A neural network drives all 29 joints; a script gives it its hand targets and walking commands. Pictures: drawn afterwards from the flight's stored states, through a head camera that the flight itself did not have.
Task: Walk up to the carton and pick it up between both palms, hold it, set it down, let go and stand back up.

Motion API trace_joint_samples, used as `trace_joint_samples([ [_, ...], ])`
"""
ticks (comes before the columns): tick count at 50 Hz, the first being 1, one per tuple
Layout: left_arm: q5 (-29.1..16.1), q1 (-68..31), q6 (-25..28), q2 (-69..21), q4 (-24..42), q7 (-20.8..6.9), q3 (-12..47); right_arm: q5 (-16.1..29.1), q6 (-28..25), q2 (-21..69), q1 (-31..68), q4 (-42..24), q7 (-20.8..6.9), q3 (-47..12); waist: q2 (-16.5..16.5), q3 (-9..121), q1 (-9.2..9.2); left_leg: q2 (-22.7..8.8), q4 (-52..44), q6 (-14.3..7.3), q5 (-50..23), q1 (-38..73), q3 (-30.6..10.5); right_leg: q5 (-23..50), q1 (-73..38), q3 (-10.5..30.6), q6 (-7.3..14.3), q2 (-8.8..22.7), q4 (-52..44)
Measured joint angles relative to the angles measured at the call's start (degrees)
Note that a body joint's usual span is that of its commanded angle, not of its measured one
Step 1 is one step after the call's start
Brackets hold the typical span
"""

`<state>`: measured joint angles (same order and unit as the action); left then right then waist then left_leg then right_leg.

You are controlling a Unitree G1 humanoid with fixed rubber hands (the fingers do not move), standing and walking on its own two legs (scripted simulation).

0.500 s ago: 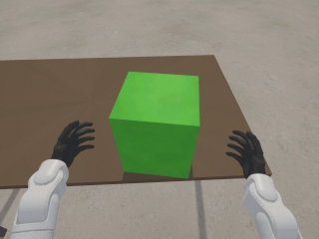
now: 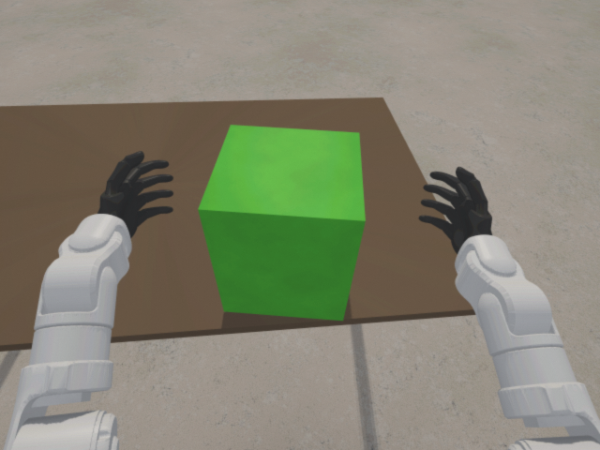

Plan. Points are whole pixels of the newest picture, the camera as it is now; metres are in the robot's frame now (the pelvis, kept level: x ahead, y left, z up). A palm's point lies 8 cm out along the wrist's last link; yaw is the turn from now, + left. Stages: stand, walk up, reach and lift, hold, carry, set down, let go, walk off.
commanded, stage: reach and lift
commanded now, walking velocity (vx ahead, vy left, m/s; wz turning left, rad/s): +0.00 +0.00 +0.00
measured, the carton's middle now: (288, 226) +0.47 +0.03 +0.03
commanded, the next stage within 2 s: none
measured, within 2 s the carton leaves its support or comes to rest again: neither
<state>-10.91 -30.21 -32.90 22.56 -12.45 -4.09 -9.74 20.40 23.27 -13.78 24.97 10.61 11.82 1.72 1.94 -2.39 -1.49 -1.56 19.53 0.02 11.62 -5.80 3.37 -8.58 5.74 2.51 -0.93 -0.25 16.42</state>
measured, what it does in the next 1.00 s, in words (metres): stands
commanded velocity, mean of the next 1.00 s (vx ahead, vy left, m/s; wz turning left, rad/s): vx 0.00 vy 0.00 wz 0.00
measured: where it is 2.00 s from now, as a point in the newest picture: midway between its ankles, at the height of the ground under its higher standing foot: outside the picture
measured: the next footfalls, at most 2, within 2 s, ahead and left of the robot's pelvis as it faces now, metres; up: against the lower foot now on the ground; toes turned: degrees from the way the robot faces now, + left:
none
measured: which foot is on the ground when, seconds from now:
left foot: down 0.00-1.00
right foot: down 0.00-1.00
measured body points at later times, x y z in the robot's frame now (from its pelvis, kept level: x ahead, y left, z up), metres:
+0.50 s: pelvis +0.01 -0.01 +0.00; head +0.02 +0.01 +0.45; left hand +0.47 +0.21 +0.20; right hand +0.44 -0.20 +0.19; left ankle -0.01 +0.11 -0.75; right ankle +0.01 -0.13 -0.75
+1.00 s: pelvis +0.01 -0.01 +0.00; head +0.03 +0.02 +0.45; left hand +0.49 +0.22 +0.19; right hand +0.47 -0.19 +0.19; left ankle -0.01 +0.11 -0.75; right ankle +0.01 -0.13 -0.75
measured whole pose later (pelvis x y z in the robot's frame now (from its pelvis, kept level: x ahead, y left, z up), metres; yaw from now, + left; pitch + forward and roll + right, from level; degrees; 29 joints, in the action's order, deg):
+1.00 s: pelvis +0.01 -0.01 +0.00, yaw +3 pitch +7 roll -1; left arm -14.4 -67.3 -10.8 26.3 -71.9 -3.6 3.8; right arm 20.0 11.1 -13.5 63.6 65.1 11.8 0.2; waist 2.0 7.0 -6.4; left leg -2.0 22.8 0.9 12.4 -17.6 -0.4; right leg -9.0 14.9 -1.1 -0.4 -0.7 16.7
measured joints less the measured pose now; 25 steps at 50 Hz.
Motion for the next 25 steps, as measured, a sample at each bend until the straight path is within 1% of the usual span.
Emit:
trace_joint_samples([
  [7,-2.13,-10.41,2.98,2.02,-14.44,0.56,2.25,-2.44,0.86,0.73,10.21,10.68,-0.71,0.97,-1.86,1.55,-0.97,0.73,0.87,-0.36,-0.65,-3.35,-1.22,-0.06,2.97,-1.21,-0.25,0.72,1.23],
  [13,-2.95,-17.6,7.18,2.36,-23.99,-0.1,4.42,-4.07,-0.3,1.28,16.25,18.54,-0.59,1.26,-1.91,3.19,-1.93,0.92,0.75,-0.24,-1.02,-5.36,-2.19,-0.12,4.66,-2.17,-0.22,0.9,1.22],
  [17,-2.52,-21.24,8.95,2.29,-28.9,-0.21,5.44,-4.18,-1.68,1.18,19.5,23.32,-0.46,1.58,-1.24,4.23,-2.78,0.74,0.59,0.03,-0.88,-5.78,-2.56,-0.28,4.91,-2.53,-0.07,0.72,0.91],
  [20,-1.96,-23.07,9.58,2.29,-31.18,-0.02,5.85,-3.49,-2.88,0.51,21.78,26.3,-0.43,1.3,-0.87,4.8,-3.33,0.48,0.6,0.27,-0.54,-5.72,-2.62,-0.45,4.72,-2.59,0.07,0.47,0.63],
  [25,-0.83,-26.28,10.37,2.65,-36.03,0.05,5.79,-1.23,-4.28,-1.24,26.09,31.43,-0.42,-0.99,-0.8,4.93,-3.52,0.08,0.72,0.46,0.15,-5.08,-2.27,-0.85,4.17,-2.25,0.19,0.08,0.53],
])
